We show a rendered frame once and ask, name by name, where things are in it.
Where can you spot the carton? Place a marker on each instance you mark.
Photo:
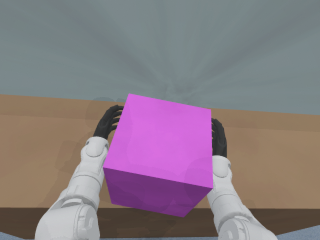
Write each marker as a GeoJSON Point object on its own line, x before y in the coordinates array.
{"type": "Point", "coordinates": [160, 158]}

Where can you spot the right robot upper arm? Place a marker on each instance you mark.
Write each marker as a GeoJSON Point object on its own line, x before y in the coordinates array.
{"type": "Point", "coordinates": [238, 229]}

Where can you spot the robot right forearm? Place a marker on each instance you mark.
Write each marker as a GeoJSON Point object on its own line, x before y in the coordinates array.
{"type": "Point", "coordinates": [224, 202]}

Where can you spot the left robot hand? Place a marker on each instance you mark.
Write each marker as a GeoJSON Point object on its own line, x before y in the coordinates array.
{"type": "Point", "coordinates": [105, 125]}

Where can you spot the pedestal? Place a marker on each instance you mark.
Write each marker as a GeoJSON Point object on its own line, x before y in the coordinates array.
{"type": "Point", "coordinates": [274, 158]}

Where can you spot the right robot hand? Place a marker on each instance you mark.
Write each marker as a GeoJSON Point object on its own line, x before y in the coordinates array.
{"type": "Point", "coordinates": [219, 142]}

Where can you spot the left robot upper arm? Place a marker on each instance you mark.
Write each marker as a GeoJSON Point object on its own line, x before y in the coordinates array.
{"type": "Point", "coordinates": [77, 222]}

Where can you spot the robot left forearm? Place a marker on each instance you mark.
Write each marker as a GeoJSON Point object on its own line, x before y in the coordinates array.
{"type": "Point", "coordinates": [86, 182]}

